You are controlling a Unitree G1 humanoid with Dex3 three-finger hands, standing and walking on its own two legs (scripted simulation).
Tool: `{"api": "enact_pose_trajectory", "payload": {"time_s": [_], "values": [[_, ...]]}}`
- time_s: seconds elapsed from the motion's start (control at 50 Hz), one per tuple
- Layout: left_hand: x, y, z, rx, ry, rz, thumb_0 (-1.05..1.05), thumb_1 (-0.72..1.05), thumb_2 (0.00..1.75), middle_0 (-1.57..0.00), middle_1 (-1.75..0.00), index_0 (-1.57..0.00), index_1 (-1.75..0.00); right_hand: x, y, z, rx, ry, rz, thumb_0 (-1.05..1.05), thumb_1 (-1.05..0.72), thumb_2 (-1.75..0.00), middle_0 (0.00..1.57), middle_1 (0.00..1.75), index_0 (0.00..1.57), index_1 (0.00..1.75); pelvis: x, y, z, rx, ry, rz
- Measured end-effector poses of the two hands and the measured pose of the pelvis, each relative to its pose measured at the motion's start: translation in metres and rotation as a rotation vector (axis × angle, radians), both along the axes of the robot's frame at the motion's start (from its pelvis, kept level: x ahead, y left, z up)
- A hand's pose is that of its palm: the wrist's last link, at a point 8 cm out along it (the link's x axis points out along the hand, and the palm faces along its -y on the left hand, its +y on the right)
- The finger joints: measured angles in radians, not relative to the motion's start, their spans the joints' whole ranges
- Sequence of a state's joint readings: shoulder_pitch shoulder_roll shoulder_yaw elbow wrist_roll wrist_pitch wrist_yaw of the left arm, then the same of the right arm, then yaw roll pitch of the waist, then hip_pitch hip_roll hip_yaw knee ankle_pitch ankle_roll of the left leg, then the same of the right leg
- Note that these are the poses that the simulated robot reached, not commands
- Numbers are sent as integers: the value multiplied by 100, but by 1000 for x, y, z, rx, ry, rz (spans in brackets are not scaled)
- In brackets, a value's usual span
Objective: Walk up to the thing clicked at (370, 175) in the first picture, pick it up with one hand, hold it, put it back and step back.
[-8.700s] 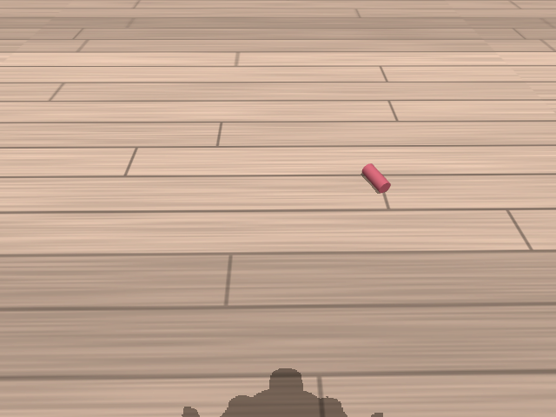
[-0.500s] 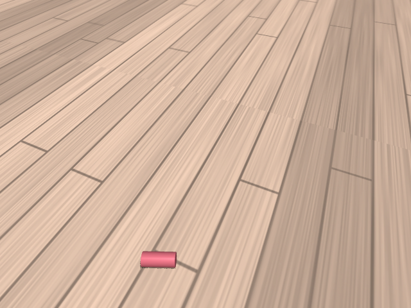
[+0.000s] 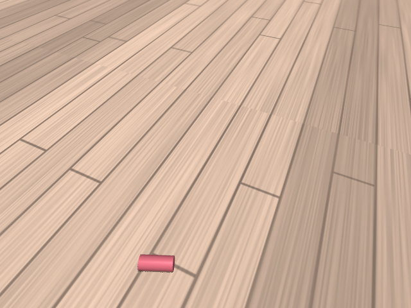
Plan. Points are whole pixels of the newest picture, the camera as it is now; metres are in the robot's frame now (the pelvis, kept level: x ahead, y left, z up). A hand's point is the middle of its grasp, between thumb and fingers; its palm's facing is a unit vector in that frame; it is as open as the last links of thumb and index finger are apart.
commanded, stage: walk up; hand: left
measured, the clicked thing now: (156, 262) +0.44 +0.24 -0.74
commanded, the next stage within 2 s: stand in 0.88 s
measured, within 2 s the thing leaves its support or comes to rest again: neither
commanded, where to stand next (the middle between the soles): +0.06 +0.00 m, yaw +0 degrees
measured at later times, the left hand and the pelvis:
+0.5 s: hand out of the picture +0.08 +0.26 -0.16, palm faces +0.02 -0.94 -0.34, open 7.4 cm; pelvis +0.00 +0.00 +0.00, yaw +0 degrees
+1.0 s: hand out of the picture +0.06 +0.26 -0.15, palm faces +0.01 -0.94 -0.34, open 7.4 cm; pelvis -0.02 +0.01 +0.00, yaw +0 degrees
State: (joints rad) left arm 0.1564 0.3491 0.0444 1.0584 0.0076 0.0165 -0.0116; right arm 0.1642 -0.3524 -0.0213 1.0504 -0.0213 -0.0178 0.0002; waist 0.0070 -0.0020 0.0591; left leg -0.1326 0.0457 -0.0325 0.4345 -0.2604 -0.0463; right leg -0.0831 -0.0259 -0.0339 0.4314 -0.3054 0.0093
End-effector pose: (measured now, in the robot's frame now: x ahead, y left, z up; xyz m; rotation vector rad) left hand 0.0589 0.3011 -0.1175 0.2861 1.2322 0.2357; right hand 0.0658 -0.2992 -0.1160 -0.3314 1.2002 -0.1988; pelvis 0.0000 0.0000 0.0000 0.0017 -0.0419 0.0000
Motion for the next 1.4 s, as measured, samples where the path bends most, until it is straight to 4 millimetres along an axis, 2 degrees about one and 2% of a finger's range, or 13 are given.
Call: {"api": "enact_pose_trajectory", "payload": {"time_s": [0.16,0.32,0.88,1.1,1.4], "values": [[16,-1,0,1,-42,-10,0,90,90,-20,-30,-20,-30,17,-1,2,-5,-44,12,0,-90,-90,20,30,21,29,1,-1,-2,-1,-9,3],[18,2,-1,-2,-52,-13,0,90,90,-20,-30,-20,-30,19,2,3,-11,-44,24,0,-90,-90,20,30,21,29,1,2,-3,-1,-13,3],[-5,6,0,4,-43,-4,0,90,90,-20,-30,-20,-30,-3,3,-1,0,-23,29,0,-90,-90,20,30,21,29,-13,2,-4,-2,-26,13],[-9,3,4,-7,-18,-36,0,90,90,-20,-30,-20,-30,-8,15,2,15,-15,25,0,-90,-90,20,30,21,29,-26,10,4,-6,-18,-1],[-32,13,6,5,15,-40,0,90,90,-20,-30,-20,-30,-39,19,0,28,34,3,0,-90,-90,20,30,21,29,-38,15,7,-3,-8,-3]]}}
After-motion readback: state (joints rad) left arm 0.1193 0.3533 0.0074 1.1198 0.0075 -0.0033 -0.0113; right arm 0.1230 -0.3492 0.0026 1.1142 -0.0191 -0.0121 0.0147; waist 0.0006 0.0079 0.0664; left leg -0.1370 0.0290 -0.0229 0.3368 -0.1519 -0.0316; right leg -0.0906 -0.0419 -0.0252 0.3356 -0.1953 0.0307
